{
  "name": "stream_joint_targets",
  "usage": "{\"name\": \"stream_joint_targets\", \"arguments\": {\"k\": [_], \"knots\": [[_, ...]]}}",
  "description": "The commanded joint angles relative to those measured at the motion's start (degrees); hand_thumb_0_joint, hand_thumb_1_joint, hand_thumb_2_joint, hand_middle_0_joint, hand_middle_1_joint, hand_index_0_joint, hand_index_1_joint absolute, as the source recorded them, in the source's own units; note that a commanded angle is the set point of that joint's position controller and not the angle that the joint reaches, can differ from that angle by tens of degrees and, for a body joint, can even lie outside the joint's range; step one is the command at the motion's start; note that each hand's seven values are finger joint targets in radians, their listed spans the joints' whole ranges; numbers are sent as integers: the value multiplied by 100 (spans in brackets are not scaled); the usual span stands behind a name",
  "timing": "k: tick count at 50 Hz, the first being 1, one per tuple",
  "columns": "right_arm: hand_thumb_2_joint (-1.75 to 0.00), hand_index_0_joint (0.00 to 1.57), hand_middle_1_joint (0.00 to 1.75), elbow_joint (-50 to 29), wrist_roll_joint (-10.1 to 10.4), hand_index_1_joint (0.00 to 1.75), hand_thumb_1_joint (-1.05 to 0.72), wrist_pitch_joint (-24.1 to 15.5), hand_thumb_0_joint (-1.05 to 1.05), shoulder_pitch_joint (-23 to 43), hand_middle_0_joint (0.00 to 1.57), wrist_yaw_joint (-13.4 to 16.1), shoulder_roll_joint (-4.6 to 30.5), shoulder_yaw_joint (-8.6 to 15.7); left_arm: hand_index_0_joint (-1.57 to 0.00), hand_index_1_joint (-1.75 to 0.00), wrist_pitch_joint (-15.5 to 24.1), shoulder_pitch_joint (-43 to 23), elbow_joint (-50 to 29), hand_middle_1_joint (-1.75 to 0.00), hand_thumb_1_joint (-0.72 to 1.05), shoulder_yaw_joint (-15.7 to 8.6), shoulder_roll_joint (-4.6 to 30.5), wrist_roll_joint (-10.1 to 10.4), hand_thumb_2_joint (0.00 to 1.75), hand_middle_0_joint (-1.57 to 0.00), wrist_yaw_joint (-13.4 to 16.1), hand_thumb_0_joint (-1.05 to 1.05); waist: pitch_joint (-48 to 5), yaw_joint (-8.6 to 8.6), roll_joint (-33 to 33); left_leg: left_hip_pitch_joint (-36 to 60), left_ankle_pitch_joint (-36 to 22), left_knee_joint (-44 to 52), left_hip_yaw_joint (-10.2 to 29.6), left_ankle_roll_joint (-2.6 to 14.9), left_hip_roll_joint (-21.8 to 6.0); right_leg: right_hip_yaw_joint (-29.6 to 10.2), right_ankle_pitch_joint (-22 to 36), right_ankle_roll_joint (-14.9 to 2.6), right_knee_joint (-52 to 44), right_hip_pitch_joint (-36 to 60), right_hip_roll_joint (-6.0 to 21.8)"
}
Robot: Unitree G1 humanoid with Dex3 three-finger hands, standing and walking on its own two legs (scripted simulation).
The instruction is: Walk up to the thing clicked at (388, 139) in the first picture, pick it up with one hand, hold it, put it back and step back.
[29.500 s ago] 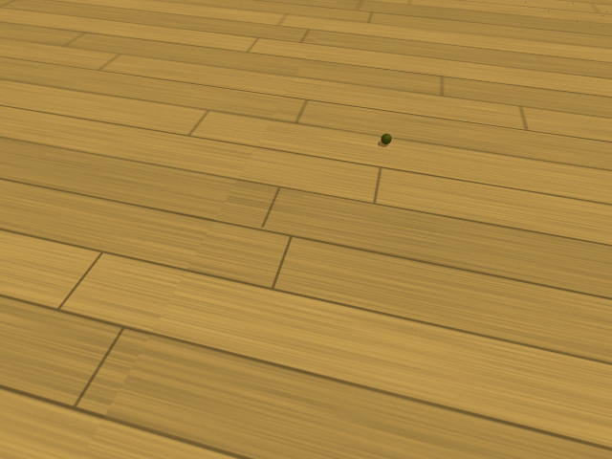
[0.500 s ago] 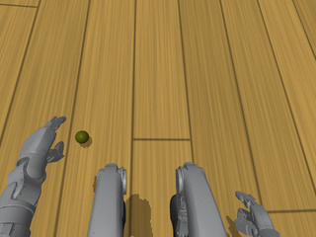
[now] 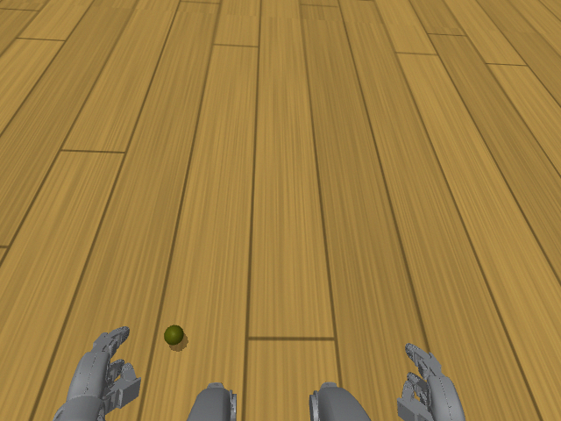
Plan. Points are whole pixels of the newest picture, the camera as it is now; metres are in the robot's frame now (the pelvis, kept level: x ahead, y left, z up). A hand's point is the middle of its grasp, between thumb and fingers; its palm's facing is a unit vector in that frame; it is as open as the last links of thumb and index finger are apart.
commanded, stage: home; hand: left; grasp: from above
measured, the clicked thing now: (173, 334) +0.45 +0.27 -0.63
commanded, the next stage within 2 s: none
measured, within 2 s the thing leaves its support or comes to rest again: neither
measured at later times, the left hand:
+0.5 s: hand (126, 395) +0.18 +0.18 +0.01, palm faces +0.08 -0.98 -0.20, open 7.4 cm
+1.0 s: hand (128, 388) +0.19 +0.18 +0.01, palm faces +0.07 -0.98 -0.20, open 7.4 cm
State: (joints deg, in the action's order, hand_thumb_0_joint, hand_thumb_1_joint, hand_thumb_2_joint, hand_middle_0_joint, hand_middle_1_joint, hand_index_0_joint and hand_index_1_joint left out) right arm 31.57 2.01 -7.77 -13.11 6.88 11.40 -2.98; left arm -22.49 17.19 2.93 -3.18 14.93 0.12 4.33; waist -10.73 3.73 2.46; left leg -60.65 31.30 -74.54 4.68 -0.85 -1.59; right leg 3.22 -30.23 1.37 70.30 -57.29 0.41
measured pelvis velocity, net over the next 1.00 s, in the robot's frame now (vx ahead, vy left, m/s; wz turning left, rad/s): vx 0.03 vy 0.00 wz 0.01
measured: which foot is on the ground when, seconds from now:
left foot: down 0.00-1.00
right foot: down 0.00-1.00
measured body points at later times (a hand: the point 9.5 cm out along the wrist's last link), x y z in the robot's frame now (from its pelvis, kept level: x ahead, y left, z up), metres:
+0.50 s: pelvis +0.03 +0.00 +0.06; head +0.05 +0.00 +0.51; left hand +0.18 +0.23 +0.02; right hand +0.21 -0.24 +0.00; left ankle +0.04 +0.12 -0.62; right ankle +0.04 -0.14 -0.62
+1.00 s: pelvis +0.03 +0.00 +0.06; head +0.05 +0.00 +0.51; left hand +0.19 +0.23 +0.03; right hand +0.19 -0.24 -0.01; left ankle +0.04 +0.12 -0.62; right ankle +0.04 -0.14 -0.62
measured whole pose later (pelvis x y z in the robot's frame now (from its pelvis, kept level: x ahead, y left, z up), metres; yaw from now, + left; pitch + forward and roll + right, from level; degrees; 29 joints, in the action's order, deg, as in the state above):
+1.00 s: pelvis +0.03 +0.00 +0.06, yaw +1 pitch +10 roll -3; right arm 31.9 0.0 -14.0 -17.0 10.7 12.4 -1.8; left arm -26.1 28.6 -6.9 -2.0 12.4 2.9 1.0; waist -8.7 2.0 2.9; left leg -39.6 28.0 -58.0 3.6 -0.8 -1.8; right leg 2.7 -26.9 1.3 53.9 -36.5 0.4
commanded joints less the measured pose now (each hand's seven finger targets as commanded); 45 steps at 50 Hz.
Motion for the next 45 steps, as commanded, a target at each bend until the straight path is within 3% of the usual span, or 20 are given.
{"name": "stream_joint_targets", "arguments": {"k": [1,2,8,17,21,24,39,45], "knots": [[-90,20,30,-938,2,30,-90,-404,0,-19,20,271,764,311,-20,-30,7,288,-1487,-30,90,-335,504,255,90,-20,50,0,-986,-10,343,1895,-1061,1945,46,99,103,-22,1073,-187,-1650,1435,-175],[-90,20,30,-958,-9,30,-90,-429,0,-48,20,297,759,326,-20,-30,-46,430,-1560,-30,90,-405,496,310,90,-20,38,0,-891,-24,313,1999,-1134,2046,-5,99,102,-13,1124,-185,-1783,1564,-191],[-90,20,30,-1098,-58,30,-90,-613,0,-114,20,421,688,315,-20,-30,-217,1110,-2021,-30,90,-244,294,380,90,-20,-83,0,-399,-76,118,2346,-1438,2439,-123,123,152,91,1336,-164,-2335,2033,-239],[-90,20,30,-1108,-141,30,-90,-841,0,-16,20,445,757,402,-20,-30,-155,1016,-2116,-30,90,-182,324,256,90,-20,-281,0,-15,-64,-94,2501,-1145,2685,-223,172,184,103,1000,-125,-2636,2105,-208],[-90,20,30,-1053,-168,30,-90,-921,0,-15,20,437,792,443,-20,-30,-79,940,-2144,-30,90,-274,386,231,90,-20,-318,0,-242,-89,46,2676,-1387,2639,-246,152,175,89,1220,-137,-2531,2203,-191],[-90,20,30,-1003,-179,30,-90,-947,0,-24,20,432,802,426,-20,-30,-59,984,-2140,-30,90,-213,376,223,90,-20,-314,0,-338,-90,14,2764,-1706,2566,-255,154,192,87,1563,-118,-2493,2331,-182],[-90,20,30,-960,-187,30,-90,-952,0,106,20,418,794,392,-20,-30,-61,935,-2083,-30,90,-202,362,239,90,-20,-302,0,-208,-156,54,2662,-1386,2701,-195,133,158,119,1246,-141,-2517,2290,-207],[-90,20,30,-952,-173,30,-90,-951,0,21,20,440,812,412,-20,-30,-61,1008,-2137,-30,90,-215,374,269,90,-20,-291,0,-417,-140,20,2754,-1717,2572,-242,146,171,72,1578,-128,-2479,2399,-189]]}}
